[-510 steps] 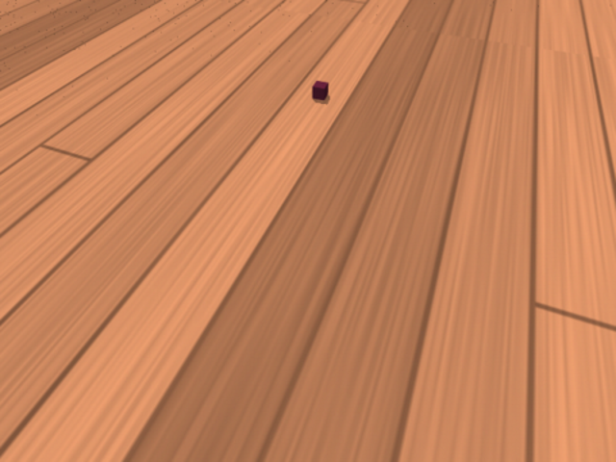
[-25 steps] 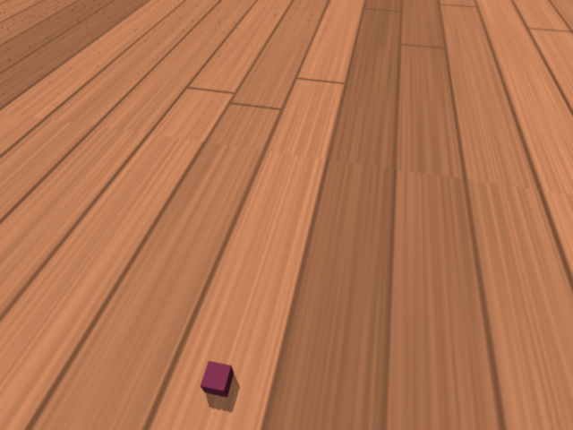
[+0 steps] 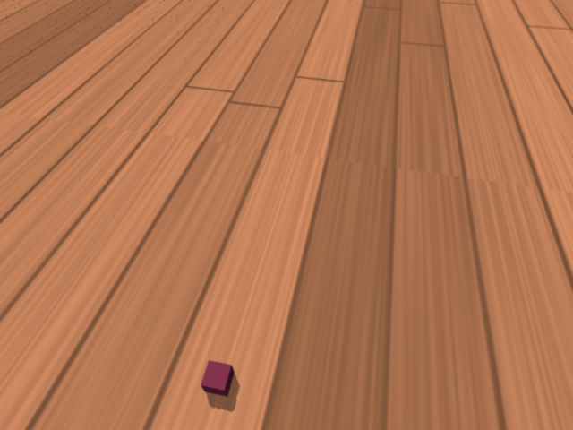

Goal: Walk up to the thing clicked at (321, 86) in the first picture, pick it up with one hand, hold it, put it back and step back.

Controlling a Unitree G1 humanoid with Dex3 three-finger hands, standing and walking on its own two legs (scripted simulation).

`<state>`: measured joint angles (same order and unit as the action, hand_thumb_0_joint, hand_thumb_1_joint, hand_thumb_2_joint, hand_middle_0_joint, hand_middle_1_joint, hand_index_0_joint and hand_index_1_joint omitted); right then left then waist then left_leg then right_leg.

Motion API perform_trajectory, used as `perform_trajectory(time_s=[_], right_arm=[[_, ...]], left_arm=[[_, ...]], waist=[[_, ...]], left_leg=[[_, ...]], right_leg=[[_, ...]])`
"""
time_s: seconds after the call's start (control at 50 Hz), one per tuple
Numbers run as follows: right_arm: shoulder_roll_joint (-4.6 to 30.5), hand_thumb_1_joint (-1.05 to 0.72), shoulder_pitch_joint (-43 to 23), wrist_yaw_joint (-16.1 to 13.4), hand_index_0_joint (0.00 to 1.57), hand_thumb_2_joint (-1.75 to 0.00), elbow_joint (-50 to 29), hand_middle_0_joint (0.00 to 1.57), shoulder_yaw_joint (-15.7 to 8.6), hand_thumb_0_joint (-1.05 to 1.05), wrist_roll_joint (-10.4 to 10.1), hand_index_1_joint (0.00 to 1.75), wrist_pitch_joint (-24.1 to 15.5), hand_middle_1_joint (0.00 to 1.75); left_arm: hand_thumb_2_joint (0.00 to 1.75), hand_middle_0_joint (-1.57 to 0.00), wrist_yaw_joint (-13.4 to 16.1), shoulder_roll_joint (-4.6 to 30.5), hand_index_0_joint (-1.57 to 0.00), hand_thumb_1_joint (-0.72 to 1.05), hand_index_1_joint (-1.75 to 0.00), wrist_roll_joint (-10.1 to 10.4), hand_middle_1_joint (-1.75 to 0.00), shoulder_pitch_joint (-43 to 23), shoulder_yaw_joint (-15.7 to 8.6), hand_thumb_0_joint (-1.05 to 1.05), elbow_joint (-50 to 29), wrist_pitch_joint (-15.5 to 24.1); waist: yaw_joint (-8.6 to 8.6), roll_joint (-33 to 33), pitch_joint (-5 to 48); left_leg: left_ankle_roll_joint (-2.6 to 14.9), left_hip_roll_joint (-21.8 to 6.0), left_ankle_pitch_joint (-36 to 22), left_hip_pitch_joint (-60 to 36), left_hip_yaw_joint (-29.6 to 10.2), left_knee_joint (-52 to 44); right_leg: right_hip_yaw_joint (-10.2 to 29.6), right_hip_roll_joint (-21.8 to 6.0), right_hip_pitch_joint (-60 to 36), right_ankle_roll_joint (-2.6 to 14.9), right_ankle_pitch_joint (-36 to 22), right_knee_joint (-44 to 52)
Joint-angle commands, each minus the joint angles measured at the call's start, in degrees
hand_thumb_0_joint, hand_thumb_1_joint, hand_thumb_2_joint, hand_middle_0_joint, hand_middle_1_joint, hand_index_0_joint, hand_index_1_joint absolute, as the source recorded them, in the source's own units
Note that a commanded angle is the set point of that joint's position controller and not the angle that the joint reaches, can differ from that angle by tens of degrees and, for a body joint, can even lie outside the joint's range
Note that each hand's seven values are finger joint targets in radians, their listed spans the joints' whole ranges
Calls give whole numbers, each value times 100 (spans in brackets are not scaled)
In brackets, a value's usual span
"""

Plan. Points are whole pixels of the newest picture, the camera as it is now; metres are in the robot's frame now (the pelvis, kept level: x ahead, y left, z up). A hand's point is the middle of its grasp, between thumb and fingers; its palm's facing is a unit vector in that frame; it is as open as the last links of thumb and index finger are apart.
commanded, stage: stand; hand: left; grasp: from above
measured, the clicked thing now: (218, 378) +0.40 +0.24 -0.74
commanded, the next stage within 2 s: rise first in 0.40 s
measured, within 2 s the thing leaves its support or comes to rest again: neither
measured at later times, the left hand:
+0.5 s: hand out of the picture +0.07 +0.26 -0.16, palm faces -0.02 -0.94 -0.35, open 7.4 cm
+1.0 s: hand out of the picture +0.12 +0.26 -0.21, palm faces -0.10 -0.91 -0.41, open 12.5 cm
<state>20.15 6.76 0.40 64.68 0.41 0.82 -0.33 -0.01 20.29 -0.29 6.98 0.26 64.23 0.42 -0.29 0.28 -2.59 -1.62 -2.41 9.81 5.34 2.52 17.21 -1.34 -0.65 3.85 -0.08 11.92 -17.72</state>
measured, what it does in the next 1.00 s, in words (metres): lowers itself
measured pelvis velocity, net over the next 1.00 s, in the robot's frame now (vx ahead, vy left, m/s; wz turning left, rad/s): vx -0.02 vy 0.01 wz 0.01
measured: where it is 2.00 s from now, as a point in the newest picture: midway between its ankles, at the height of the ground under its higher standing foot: outside the picture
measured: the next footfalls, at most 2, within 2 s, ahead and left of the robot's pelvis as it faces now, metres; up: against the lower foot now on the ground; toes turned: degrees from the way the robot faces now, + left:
none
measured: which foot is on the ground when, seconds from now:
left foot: down 0.00-1.00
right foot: down 0.00-1.00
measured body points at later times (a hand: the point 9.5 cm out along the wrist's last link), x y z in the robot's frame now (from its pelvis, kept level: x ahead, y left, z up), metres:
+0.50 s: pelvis +0.00 +0.00 +0.00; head +0.00 +0.00 +0.45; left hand +0.07 +0.30 -0.13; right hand +0.07 -0.30 -0.13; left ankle +0.00 +0.14 -0.75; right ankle -0.02 -0.12 -0.75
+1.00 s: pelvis -0.02 +0.01 -0.06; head +0.05 +0.02 +0.39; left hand +0.13 +0.31 -0.18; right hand +0.10 -0.25 -0.17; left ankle +0.00 +0.14 -0.75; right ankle -0.02 -0.12 -0.75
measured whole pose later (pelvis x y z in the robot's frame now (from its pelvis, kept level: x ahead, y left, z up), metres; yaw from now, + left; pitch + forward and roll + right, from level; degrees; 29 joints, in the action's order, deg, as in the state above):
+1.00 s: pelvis -0.02 +0.01 -0.06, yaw +0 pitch +12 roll +0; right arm 14.1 14.6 -0.5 37.4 -2.3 -0.9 -3.7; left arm 0.2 17.6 -11.3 4.4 -8.0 47.7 -4.8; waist -1.8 0.3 4.1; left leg -0.5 -2.5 23.4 40.0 1.5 51.3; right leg -1.2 -1.6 37.7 -0.8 25.3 -50.9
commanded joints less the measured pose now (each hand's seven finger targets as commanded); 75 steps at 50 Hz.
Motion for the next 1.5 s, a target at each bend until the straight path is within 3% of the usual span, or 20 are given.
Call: perform_trajectory(time_s=[0.0,0.48,0.5,0.52,0.54,0.56,0.58,0.62,0.64,0.68,0.72,0.76,0.8,0.88,1.02,1.2,1.24,1.32,1.38,1.48], right_arm=[[1206,-90,-229,-90,20,-90,-314,20,-253,0,-21,30,-127,30],[1217,-88,-219,-85,20,-90,-334,20,-274,0,-17,30,-119,30],[251,-91,-129,-201,20,-90,-1909,20,-26,0,-419,30,-393,30],[401,-87,146,-255,20,-89,-1619,20,-64,0,-426,30,-388,30],[588,-87,343,-292,20,-89,-1545,20,-150,0,-408,30,-326,30],[588,-87,392,-276,20,-90,-1683,20,-221,0,-409,30,-255,30],[587,-88,430,-299,20,-90,-1811,20,-299,0,-351,30,-262,30],[567,-90,571,-313,20,-90,-2062,20,-444,0,-278,30,-335,30],[568,-91,756,-276,20,-91,-2071,20,-511,0,-218,30,-327,30],[493,-90,832,-217,20,-90,-2340,20,-589,0,-186,30,-341,30],[438,-90,739,-197,20,-90,-2657,20,-603,0,-194,30,-339,30],[402,-91,659,-169,20,-90,-2872,20,-592,0,-223,30,-342,30],[402,-91,562,-172,20,-90,-3115,20,-623,0,-246,30,-374,30],[360,-91,598,-161,20,-90,-3331,20,-615,0,-224,30,-511,30],[259,-89,639,-214,20,-90,-3613,20,-648,0,-157,30,-776,30],[206,-88,469,-233,20,-90,-3914,20,-634,0,-138,30,-927,30],[231,-89,427,-231,20,-90,-3914,20,-612,0,-129,30,-977,30],[247,-92,286,-205,20,-91,-3867,20,-592,0,-87,30,-1127,30],[291,-91,249,-132,20,-91,-3877,20,-635,0,-69,30,-1229,30],[463,-96,161,12,20,-92,-3702,20,-706,0,-93,30,-1254,30]], left_arm=[[90,-20,67,1225,-20,90,-30,-23,-30,-151,-257,0,-333,135],[91,-18,70,1212,-21,90,-32,-32,-35,-140,-250,0,-354,144],[87,-20,142,199,-20,82,-40,255,-43,-2150,-237,0,-2364,644],[87,-20,169,566,-20,74,-48,221,-51,-2651,-375,0,-1941,591],[86,-21,199,1055,-21,66,-56,106,-59,-1707,-722,0,-950,356],[87,-22,116,1035,-22,58,-63,42,-63,-1180,-794,0,-532,234],[85,-21,50,1161,-23,50,-70,-115,-71,-1624,-788,0,-692,241],[82,-23,-85,1397,-26,34,-78,-399,-81,-1433,-1059,0,-731,272],[82,-22,-166,1254,-26,26,-82,-629,-87,-956,-1073,0,-329,203],[82,-23,-218,1215,-26,10,-86,-803,-90,-500,-1249,0,-563,171],[80,-25,-139,1036,-28,-6,-87,-895,-90,-590,-1172,0,-1067,73],[81,-25,-34,813,-27,-22,-89,-971,-91,-508,-1063,0,-1127,-130],[83,-26,59,925,-27,-37,-89,-1027,-89,-681,-1094,0,-1532,-278],[89,-22,80,717,-21,-45,-92,-1092,-91,-626,-999,0,-1923,-444],[93,-19,115,952,-18,-48,-97,-1423,-96,-110,-1228,0,-3322,-296],[100,-12,129,702,-10,-56,-103,-1622,-101,750,-1093,0,-4217,-676],[100,-11,141,744,-10,-56,-103,-1702,-102,429,-1040,0,-4269,-683],[100,-12,146,1011,-11,-58,-103,-2067,-101,-135,-1169,0,-3789,-423],[98,-14,102,885,-13,-56,-100,-2358,-99,-285,-947,0,-3762,-50],[92,-24,158,1376,-22,-51,-92,-2983,-89,-736,-1045,0,-3480,650]], waist=[[34,-45,356],[20,-64,375],[-667,204,-162],[-436,-68,100],[-335,-193,85],[-173,-247,57],[-196,-267,416],[-115,-185,1170],[-94,-219,1247],[188,-11,1741],[225,380,1878],[120,169,1465],[55,93,1549],[-104,-120,1397],[-46,344,2169],[-149,298,2247],[-254,233,2197],[-291,203,2195],[-271,340,2672],[-141,545,3515]], left_leg=[[238,-628,-1038,-199,-526,-164],[256,-629,-1005,-197,-518,-123],[238,279,-100,675,143,278],[268,269,-22,631,108,376],[279,298,80,772,82,471],[265,276,-8,910,106,602],[287,284,-85,986,96,812],[271,294,-498,1044,32,1176],[267,315,-592,1305,4,1468],[206,358,-888,1431,-8,1744],[149,351,-812,1453,-18,1824],[126,278,-447,1823,-90,1901],[156,274,-188,2010,-83,2083],[183,211,219,2545,-143,2604],[181,161,210,3008,-188,3460],[203,111,427,3672,-297,4092],[214,103,548,3974,-330,4311],[238,115,851,4819,-361,5070],[213,155,1033,5182,-390,5569],[205,123,727,5739,-558,6510]], right_leg=[[499,-748,126,127,-1143,287],[488,-756,112,127,-1140,323],[98,-2,1426,35,-646,-74],[34,-36,1103,5,-453,-103],[-32,4,1179,51,-223,-147],[-68,39,1255,71,-198,-304],[-51,22,1331,72,-279,-481],[-43,5,1249,64,-764,-951],[-35,8,1438,75,-872,-1217],[-54,36,1381,111,-1016,-1566],[-60,60,1667,134,-812,-1734],[-136,123,2091,145,-364,-1793],[-119,105,2260,121,-138,-1904],[-127,123,2931,97,291,-2401],[-47,78,3619,116,276,-3362],[-81,100,4307,96,480,-3916],[-88,96,4595,96,574,-4137],[-80,84,5559,104,865,-4899],[-68,83,6171,110,1048,-5501],[-83,96,7285,128,960,-6597]])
